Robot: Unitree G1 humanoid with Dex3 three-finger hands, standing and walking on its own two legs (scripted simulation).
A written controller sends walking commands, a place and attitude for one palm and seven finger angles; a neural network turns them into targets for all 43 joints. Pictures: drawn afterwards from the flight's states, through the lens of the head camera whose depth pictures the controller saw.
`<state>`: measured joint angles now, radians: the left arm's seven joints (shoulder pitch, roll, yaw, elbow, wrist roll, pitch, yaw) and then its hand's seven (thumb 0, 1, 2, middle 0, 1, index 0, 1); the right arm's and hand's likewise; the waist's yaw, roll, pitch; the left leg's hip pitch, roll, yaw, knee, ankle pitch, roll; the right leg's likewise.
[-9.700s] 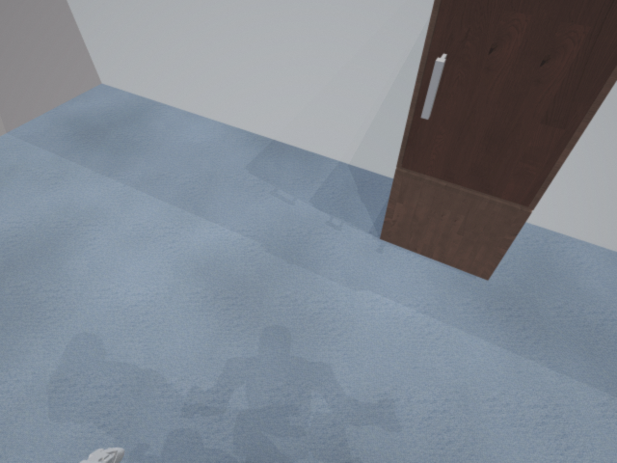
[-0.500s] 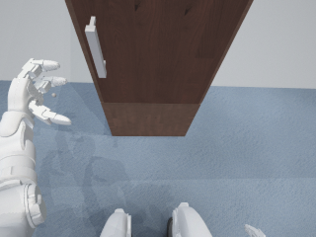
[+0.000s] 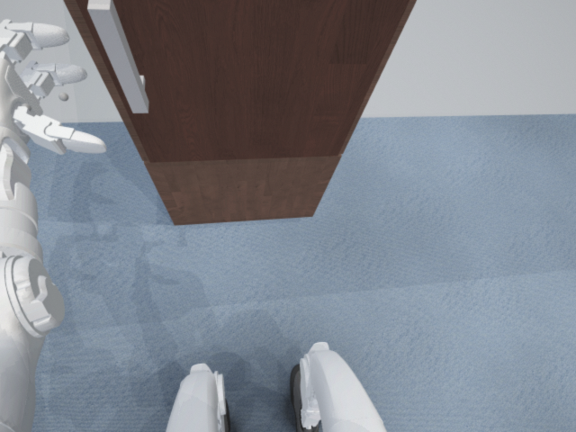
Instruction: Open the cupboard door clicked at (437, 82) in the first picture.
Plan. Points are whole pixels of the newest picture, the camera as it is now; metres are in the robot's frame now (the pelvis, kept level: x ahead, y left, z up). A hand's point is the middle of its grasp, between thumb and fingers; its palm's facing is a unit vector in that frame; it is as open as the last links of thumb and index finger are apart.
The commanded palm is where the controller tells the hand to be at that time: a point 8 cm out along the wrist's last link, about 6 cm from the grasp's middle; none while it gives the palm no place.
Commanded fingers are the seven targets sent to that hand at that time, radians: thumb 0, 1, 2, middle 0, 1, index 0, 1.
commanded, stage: move the hooked fingers beside the handle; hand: left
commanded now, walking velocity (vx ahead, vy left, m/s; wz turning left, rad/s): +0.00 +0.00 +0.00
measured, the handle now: (124, 52) +0.61 +0.16 +0.07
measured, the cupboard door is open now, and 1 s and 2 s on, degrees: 0 0 0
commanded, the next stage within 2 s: slide the fingers in behind the handle in 0.94 s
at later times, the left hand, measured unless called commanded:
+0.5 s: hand (57, 82) +0.56 +0.24 +0.07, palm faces +0.00 -1.00 -0.03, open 14.0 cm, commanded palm +0.54 +0.27 +0.06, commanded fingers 0.00 -0.50 0.30 -0.30 -1.20 -0.30 -1.20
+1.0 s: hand (64, 86) +0.55 +0.23 +0.07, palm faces +0.01 -1.00 -0.04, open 14.0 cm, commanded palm +0.53 +0.27 +0.06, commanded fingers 0.00 -0.50 0.30 -0.30 -1.20 -0.30 -1.20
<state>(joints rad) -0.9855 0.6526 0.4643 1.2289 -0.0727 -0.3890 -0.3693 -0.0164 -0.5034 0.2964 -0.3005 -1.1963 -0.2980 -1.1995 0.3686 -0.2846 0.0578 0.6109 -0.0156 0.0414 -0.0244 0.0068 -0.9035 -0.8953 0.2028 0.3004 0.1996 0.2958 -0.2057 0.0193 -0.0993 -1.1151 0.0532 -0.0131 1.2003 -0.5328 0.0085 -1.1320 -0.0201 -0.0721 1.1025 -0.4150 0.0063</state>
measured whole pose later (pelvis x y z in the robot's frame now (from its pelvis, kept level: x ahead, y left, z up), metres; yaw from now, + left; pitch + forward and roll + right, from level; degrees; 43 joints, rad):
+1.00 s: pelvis +0.01 +0.01 +0.00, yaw -1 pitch +27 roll -4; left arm -0.99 0.67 0.49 1.22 -0.05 -0.39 -0.33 -0.02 -0.50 0.30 -0.30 -1.20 -0.30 -1.20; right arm 0.36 -0.26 0.07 0.58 -0.02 0.11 0.00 0.00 -0.90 -0.90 0.20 0.30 0.20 0.30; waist -0.22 0.03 -0.10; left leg -1.11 0.06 -0.02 1.20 -0.55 0.01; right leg -1.13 -0.01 -0.07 1.08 -0.42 0.01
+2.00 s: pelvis +0.02 +0.01 +0.00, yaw -1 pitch +27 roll -4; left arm -1.01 0.52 0.40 1.20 -0.04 -0.40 -0.21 -0.02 -0.50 0.30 -0.30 -1.20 -0.30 -1.21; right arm 0.39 -0.25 0.05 0.60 -0.04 0.09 0.03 0.00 -0.90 -0.90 0.20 0.30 0.20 0.30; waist -0.22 0.03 -0.11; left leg -1.12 0.06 -0.02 1.20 -0.56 0.01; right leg -1.13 -0.01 -0.07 1.09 -0.43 0.01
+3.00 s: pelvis +0.01 -0.01 +0.00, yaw +0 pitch +27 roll -3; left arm -1.04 0.50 0.39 1.22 -0.01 -0.42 -0.13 -0.01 -0.20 0.42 -0.33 -1.23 -0.34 -1.25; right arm 0.39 -0.26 0.04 0.60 -0.05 0.07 0.03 0.00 -0.90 -0.90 0.20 0.30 0.20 0.30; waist -0.23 0.04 -0.11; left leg -1.13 0.06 -0.01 1.20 -0.54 0.00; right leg -1.16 -0.01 -0.06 1.11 -0.43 0.00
